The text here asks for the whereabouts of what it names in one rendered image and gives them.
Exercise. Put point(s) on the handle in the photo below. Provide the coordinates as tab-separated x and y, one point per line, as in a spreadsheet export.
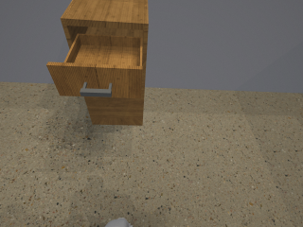
96	92

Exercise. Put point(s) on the drawer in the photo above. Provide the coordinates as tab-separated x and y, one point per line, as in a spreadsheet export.
100	60

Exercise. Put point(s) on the cabinet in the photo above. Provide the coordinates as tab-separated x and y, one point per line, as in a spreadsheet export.
127	18

